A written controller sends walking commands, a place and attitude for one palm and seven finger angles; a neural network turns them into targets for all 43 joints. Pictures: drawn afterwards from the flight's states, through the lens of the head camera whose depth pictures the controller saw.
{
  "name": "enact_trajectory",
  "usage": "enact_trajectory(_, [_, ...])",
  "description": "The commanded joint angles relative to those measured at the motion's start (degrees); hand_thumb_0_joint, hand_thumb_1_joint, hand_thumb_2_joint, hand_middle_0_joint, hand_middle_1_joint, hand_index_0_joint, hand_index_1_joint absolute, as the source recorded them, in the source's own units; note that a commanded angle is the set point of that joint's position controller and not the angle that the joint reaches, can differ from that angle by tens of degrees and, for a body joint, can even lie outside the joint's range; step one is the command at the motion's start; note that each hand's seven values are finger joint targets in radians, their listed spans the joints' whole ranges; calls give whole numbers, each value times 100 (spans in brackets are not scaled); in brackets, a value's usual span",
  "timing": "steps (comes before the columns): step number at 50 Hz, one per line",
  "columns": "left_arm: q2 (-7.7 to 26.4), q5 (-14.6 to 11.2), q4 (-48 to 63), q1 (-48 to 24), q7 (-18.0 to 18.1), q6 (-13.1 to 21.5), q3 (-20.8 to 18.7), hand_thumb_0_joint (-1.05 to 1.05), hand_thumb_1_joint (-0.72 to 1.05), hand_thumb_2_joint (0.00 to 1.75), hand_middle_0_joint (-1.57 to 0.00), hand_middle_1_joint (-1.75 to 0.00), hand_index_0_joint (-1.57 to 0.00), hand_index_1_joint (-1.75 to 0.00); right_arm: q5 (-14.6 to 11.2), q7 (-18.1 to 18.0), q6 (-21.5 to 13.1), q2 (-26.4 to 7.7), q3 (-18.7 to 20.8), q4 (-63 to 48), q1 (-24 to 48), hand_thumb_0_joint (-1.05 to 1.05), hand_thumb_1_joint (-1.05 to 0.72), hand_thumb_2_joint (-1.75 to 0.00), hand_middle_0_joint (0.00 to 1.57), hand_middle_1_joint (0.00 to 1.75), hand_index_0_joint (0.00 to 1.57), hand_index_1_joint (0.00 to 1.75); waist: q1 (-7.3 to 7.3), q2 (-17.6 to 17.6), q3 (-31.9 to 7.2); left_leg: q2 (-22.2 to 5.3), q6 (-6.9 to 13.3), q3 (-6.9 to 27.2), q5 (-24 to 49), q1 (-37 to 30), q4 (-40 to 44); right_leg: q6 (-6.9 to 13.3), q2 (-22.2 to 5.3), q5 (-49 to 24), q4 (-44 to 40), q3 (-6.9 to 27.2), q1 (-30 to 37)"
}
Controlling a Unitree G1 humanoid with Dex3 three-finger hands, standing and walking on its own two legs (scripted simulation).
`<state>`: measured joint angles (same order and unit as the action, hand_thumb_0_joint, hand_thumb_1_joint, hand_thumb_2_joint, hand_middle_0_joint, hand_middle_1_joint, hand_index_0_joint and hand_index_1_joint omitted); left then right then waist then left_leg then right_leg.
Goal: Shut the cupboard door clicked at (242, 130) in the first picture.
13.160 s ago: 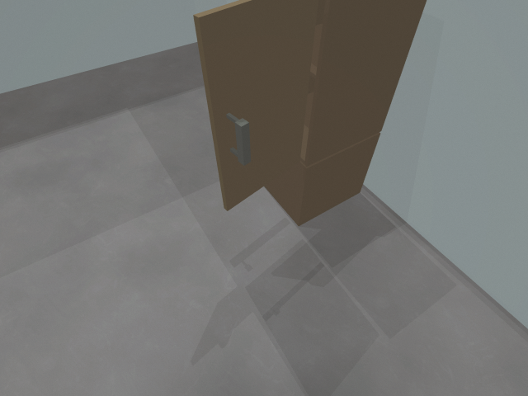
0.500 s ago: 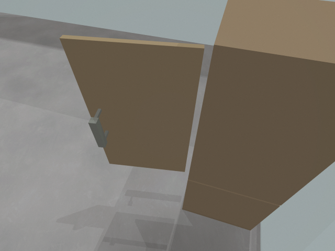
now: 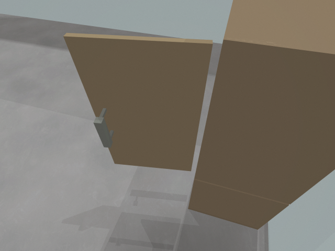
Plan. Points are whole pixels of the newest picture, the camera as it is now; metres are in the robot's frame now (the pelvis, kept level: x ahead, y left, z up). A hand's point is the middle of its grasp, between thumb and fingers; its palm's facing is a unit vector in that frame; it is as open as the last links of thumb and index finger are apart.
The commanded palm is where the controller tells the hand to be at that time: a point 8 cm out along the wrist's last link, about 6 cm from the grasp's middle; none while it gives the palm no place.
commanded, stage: look again from close up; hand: left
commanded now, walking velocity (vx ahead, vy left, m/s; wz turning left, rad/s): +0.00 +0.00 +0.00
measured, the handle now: (106, 128) +0.49 +0.24 -0.04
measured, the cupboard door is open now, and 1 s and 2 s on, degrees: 100 100 100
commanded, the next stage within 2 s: come to a stop and stand still in 0.28 s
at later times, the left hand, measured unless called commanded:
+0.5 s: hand out of the picture +0.00 +0.20 -0.17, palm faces -0.02 -0.97 -0.25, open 7.4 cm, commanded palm none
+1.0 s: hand out of the picture -0.04 +0.20 -0.17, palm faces +0.01 -0.98 -0.21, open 7.4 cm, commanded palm none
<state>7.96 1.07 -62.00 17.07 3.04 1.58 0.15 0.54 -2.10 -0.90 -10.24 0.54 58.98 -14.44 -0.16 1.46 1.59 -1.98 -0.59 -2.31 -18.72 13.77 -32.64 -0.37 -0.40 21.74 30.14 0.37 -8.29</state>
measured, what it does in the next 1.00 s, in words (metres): stands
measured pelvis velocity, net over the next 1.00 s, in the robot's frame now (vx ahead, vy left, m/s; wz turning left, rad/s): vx -0.04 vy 0.02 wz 0.01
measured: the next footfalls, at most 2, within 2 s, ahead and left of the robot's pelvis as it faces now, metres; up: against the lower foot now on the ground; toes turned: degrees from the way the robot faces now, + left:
none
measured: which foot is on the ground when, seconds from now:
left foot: down 0.00-1.00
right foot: down 0.00-1.00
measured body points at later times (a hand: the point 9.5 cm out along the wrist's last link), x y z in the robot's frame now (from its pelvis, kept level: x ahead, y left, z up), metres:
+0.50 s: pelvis -0.01 +0.02 +0.00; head +0.02 +0.01 +0.45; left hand +0.00 +0.25 -0.15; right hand +0.02 -0.22 -0.15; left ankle -0.02 +0.12 -0.73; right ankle -0.06 -0.13 -0.73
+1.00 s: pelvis -0.04 +0.02 +0.01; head -0.04 +0.03 +0.46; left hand -0.04 +0.25 -0.15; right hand -0.01 -0.21 -0.15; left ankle -0.02 +0.12 -0.73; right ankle -0.06 -0.13 -0.73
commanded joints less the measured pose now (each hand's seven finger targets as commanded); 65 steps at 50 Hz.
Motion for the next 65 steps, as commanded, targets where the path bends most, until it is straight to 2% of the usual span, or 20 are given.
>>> enact_trajectory(1, [706,-29,291,292,-5,-43,-76,0,90,90,-20,-30,-20,-30,21,20,-66,-553,37,-226,-319,0,-90,-90,20,30,20,30,-13,-132,195,-405,286,444,1897,-192,594,251,-335,-1513,-330,254,-399])
enact_trajectory(3, [760,-32,306,276,-29,-76,-75,0,90,90,-20,-30,-20,-30,37,34,-61,-585,22,-227,-216,0,-90,-90,20,30,20,30,36,23,303,-391,325,510,1546,-92,784,232,-312,-1031,-387,251,-432])
enact_trajectory(6, [812,-21,332,202,-59,-102,-60,0,90,90,-20,-30,-20,-30,34,60,-54,-651,18,-239,-144,0,-90,-90,20,30,20,30,50,-91,370,-384,344,557,1031,-42,1000,197,-326,-702,-497,271,-518])
enact_trajectory(13, [1003,-38,297,152,-89,-76,-52,0,90,90,-20,-30,-20,-30,22,68,-90,-735,-6,-115,-109,0,-90,-90,20,30,20,30,70,-166,20,-345,324,447,1500,-329,989,164,-433,-1208,-543,309,-323])
enact_trajectory(20, [1045,-43,185,138,-89,-68,-51,0,90,90,-20,-30,-20,-30,8,56,-92,-755,-9,58,-85,0,-90,-90,20,30,20,30,64,-189,-38,-352,298,398,1804,-507,962,150,-490,-1580,-594,331,-277])
enact_trajectory(21, [890,52,96,446,138,52,-55,0,90,90,-20,-30,-20,-30,-46,90,-102,-859,51,-235,95,0,-90,-90,20,30,20,30,82,-417,96,-538,146,334,2986,-301,-126,46,-674,-3061,-654,495,-468])
enact_trajectory(22, [1109,32,208,400,123,95,-91,0,90,90,-20,-30,-20,-30,-7,116,-88,-738,11,-388,17,0,-90,-90,20,30,20,30,-27,57,9,-323,26,250,2694,-236,-30,182,-876,-4039,-478,508,-236])
enact_trajectory(23, [1098,-31,286,395,73,124,-62,0,90,90,-20,-30,-20,-30,59,107,-127,-588,25,-281,-453,0,-90,-90,20,30,20,30,-146,81,-674,-300,136,247,2654,-494,147,310,-790,-4247,68,463,109])
enact_trajectory(24, [1004,-63,301,374,60,135,-47,0,90,90,-20,-30,-20,-30,52,75,-134,-645,35,-250,-532,0,-90,-90,20,30,20,30,-93,-15,-1184,-373,210,319,3254,-684,35,297,-699,-4127,197,296,380])
enact_trajectory(25, [1000,-73,336,384,48,109,-42,0,90,90,-20,-30,-20,-30,5,62,-102,-679,50,-304,-393,0,-90,-90,20,30,20,30,-44,-131,-1119,-393,241,351,3157,-676,56,274,-651,-3575,73,283,280])
enact_trajectory(27, [950,-36,363,310,29,52,-28,0,90,90,-20,-30,-20,-30,10,55,-73,-635,39,-344,-240,0,-90,-90,20,30,20,30,-8,-121,-526,-379,254,348,2937,-444,175,262,-578,-3097,-102,267,-27])
enact_trajectory(29, [899,-33,389,244,18,2,-19,0,90,90,-20,-30,-20,-30,6,68,-28,-629,42,-370,-164,0,-90,-90,20,30,20,30,-26,-361,-75,-326,252,410,2185,-218,376,245,-536,-2371,-272,298,-262])
enact_trajectory(31, [874,-24,430,148,-10,-54,-12,0,90,90,-20,-30,-20,-30,10,94,-9,-647,55,-367,-88,0,-90,-90,20,30,20,30,-19,-149,239,-311,275,507,1402,-38,692,219,-446,-1208,-437,296,-484])
enact_trajectory(32, [897,-15,432,185,-25,-48,-15,0,90,90,-20,-30,-20,-30,12,100,-16,-622,44,-350,-54,0,-90,-90,20,30,20,30,18,-103,308,-300,294,517,1387,18,753,219,-426,-1180,-503,312,-480])
enact_trajectory(35, [925,-17,474,151,-60,-85,-19,0,90,90,-20,-30,-20,-30,17,131,28,-664,71,-379,-20,0,-90,-90,20,30,20,30,-13,-155,486,-234,269,594,131,180,1060,214,-416,-101,-746,369,-730])
enact_trajectory(43, [940,-20,468,279,-88,-37,-28,0,90,90,-20,-30,-20,-30,7,137,-46,-710,60,-255,-116,0,-90,-90,20,30,20,30,12,-172,135,-254,276,590,518,-8,1143,182,-462,-607,-800,372,-533])
enact_trajectory(47, [917,-21,392,325,-95,-43,-28,0,90,90,-20,-30,-20,-30,-5,129,-57,-693,56,-123,-144,0,-90,-90,20,30,20,30,37,-134,257,-283,282,602,529,24,1252,163,-469,-671,-871,321,-510])
enact_trajectory(56, [939,-38,185,365,-94,-22,-20,0,90,90,-20,-30,-20,-30,-23,119,-84,-737,36,141,-147,0,-90,-90,20,30,20,30,41,-190,82,-304,262,566,1012,-189,1209,121,-535,-1039,-912,299,-342])
enact_trajectory(57, [949,-33,185,377,-91,-23,-22,0,90,90,-20,-30,-20,-30,-31,112,-79,-707,36,171,-132,0,-90,-90,20,30,20,30,62,-263,200,-310,277,550,1060,-157,1210,127,-528,-1093,-946,295,-346])
enact_trajectory(65, [934,-36,105,354,-95,-36,-19,0,90,90,-20,-30,-20,-30,-23,117,-74,-748,35,277,-83,0,-90,-90,20,30,20,30,48,-105,164,-319,243,588,864,-187,1335,111,-549,-944,-991,270,-342])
